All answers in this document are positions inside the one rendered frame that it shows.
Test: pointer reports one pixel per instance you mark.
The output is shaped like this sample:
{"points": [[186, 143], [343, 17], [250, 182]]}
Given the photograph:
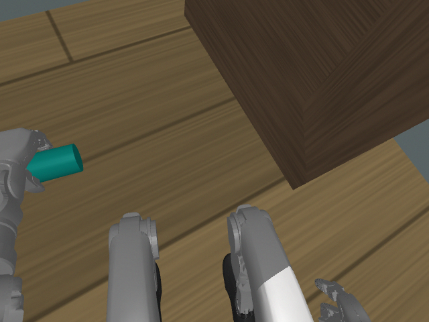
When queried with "bottle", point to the bottle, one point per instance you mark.
{"points": [[55, 163]]}

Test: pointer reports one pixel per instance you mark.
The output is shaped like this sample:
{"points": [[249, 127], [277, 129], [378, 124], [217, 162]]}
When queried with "right robot hand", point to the right robot hand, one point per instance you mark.
{"points": [[349, 308]]}

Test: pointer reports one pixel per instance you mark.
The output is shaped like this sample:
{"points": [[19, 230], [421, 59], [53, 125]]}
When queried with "left robot hand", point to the left robot hand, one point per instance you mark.
{"points": [[20, 146]]}

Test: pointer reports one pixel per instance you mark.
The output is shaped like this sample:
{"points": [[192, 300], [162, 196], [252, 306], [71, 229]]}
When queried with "right robot foot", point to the right robot foot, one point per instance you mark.
{"points": [[230, 286]]}

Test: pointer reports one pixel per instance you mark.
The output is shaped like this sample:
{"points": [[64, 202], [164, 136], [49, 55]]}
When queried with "left robot arm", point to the left robot arm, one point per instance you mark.
{"points": [[12, 187]]}

